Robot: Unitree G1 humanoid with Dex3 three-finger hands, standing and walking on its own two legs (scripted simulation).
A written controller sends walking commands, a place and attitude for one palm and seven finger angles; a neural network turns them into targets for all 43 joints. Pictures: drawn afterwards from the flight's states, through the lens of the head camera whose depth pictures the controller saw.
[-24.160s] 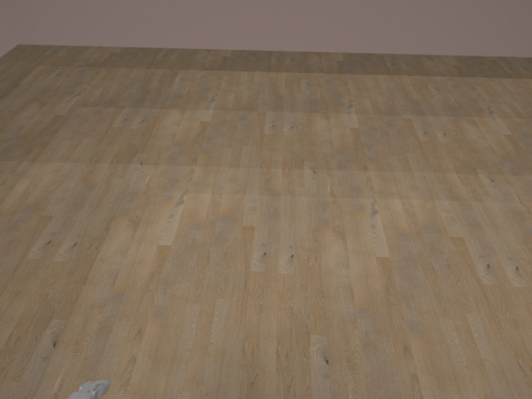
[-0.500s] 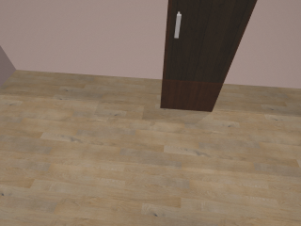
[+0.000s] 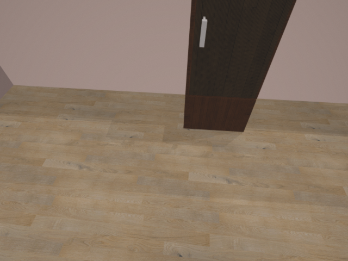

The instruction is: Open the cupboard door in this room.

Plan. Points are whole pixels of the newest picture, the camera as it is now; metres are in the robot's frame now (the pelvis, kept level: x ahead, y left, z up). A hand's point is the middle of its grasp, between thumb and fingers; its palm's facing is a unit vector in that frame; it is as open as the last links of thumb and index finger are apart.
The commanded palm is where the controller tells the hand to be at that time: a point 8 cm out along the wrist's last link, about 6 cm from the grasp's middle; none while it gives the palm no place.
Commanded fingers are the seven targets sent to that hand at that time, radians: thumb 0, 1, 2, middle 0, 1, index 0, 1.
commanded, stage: stand and wait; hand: left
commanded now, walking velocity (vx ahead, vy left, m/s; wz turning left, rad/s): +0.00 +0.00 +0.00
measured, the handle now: (203, 31) +1.12 -0.07 +0.01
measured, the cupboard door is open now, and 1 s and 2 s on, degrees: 0 0 0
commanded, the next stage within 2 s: look at it before walking up in 0.12 s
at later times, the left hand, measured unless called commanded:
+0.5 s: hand out of the picture -0.02 +0.16 -0.18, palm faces +0.05 -0.98 -0.18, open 7.3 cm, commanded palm none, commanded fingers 0.00 0.90 0.90 -0.20 -0.30 -0.20 -0.30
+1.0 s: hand out of the picture +0.01 +0.18 -0.18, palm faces -0.01 -0.97 -0.24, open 7.3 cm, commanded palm none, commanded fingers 0.00 0.90 0.90 -0.20 -0.30 -0.20 -0.30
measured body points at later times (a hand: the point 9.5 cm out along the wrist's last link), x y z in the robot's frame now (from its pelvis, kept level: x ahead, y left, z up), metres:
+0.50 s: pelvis +0.00 +0.00 +0.00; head +0.01 -0.01 +0.45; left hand -0.02 +0.21 -0.16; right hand -0.01 -0.22 -0.16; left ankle -0.06 +0.10 -0.74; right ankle +0.00 -0.12 -0.74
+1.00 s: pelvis -0.02 -0.01 -0.01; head +0.00 -0.02 +0.44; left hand +0.01 +0.23 -0.16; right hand -0.01 -0.25 -0.16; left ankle -0.06 +0.10 -0.74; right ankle +0.00 -0.12 -0.74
